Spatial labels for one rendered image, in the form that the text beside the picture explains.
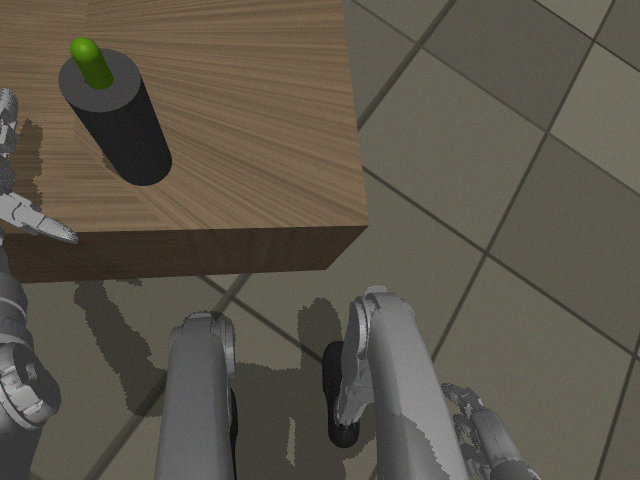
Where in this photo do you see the left robot hand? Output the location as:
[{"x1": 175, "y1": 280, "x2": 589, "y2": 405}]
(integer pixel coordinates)
[{"x1": 0, "y1": 88, "x2": 79, "y2": 244}]

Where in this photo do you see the right robot foot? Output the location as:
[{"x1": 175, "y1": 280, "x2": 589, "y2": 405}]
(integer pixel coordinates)
[{"x1": 322, "y1": 341, "x2": 360, "y2": 448}]

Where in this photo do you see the left robot arm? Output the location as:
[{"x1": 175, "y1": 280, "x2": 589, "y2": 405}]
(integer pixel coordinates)
[{"x1": 0, "y1": 227, "x2": 61, "y2": 480}]

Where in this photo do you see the bottle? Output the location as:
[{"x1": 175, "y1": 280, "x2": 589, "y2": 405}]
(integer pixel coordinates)
[{"x1": 58, "y1": 37, "x2": 172, "y2": 186}]

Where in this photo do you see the right robot hand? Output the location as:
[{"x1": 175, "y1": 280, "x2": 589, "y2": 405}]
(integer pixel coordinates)
[{"x1": 441, "y1": 383, "x2": 523, "y2": 480}]

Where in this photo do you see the right robot arm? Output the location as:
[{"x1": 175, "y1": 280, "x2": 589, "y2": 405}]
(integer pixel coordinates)
[{"x1": 490, "y1": 461, "x2": 541, "y2": 480}]

